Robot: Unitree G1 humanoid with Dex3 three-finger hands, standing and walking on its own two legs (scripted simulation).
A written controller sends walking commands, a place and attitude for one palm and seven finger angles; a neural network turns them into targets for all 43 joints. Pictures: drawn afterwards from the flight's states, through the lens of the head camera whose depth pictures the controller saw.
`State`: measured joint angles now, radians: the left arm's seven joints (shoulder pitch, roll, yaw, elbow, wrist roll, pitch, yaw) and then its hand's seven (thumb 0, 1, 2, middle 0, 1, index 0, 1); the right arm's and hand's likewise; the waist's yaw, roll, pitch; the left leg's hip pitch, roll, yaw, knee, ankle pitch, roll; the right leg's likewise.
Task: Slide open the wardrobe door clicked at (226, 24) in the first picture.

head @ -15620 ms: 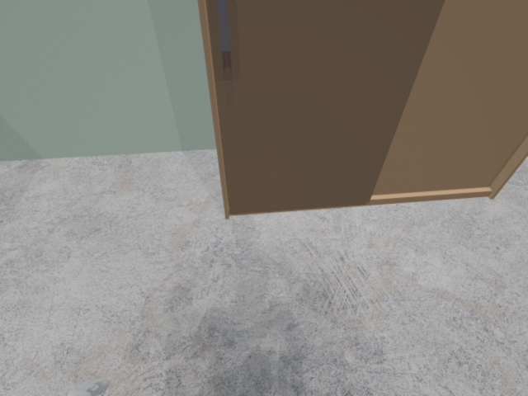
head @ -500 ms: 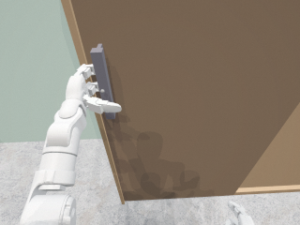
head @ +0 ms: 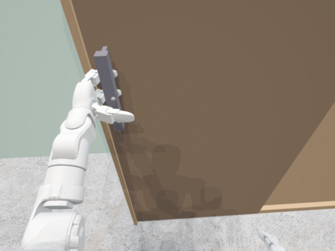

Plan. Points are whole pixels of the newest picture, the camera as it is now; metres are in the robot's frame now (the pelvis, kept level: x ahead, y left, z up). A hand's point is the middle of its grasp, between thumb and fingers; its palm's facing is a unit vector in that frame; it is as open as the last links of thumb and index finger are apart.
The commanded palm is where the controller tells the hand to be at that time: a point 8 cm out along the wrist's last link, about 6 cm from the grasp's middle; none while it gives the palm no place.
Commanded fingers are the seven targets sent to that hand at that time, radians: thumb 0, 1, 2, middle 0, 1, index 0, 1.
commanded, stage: slide the fingers in behind the handle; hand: left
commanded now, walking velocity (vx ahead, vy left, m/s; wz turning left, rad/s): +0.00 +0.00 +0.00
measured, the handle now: (112, 91) +0.45 +0.17 +0.19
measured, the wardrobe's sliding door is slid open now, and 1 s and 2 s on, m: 0.00 0.00 0.00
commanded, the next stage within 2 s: grip the handle and tug to test in 0.10 s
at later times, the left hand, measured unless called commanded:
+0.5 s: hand (114, 97) +0.41 +0.16 +0.20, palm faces +0.14 -0.99 +0.01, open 11.5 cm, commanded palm +0.38 +0.20 +0.19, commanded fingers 0.00 0.25 0.62 -0.38 -1.31 -0.38 -1.31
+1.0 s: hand (118, 96) +0.40 +0.15 +0.20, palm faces +0.13 -0.99 +0.01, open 5.8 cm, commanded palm +0.37 +0.20 +0.19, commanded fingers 0.00 0.90 0.90 -0.45 -1.40 -0.45 -1.40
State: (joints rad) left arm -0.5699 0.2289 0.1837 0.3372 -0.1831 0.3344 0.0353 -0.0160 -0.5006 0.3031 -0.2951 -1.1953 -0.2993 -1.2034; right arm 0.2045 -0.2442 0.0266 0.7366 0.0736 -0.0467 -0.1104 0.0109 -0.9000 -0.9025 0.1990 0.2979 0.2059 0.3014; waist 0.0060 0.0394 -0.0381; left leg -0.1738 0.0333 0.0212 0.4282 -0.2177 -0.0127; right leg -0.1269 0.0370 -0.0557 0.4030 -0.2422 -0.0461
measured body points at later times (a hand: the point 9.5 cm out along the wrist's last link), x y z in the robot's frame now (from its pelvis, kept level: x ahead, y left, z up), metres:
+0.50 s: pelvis +0.00 +0.01 +0.00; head -0.02 +0.00 +0.45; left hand +0.39 +0.21 +0.20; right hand +0.15 -0.23 -0.10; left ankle +0.01 +0.13 -0.74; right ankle -0.01 -0.09 -0.74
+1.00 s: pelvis +0.00 +0.01 +0.00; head -0.03 -0.01 +0.45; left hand +0.39 +0.20 +0.20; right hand +0.15 -0.23 -0.10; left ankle +0.01 +0.13 -0.74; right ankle -0.01 -0.09 -0.74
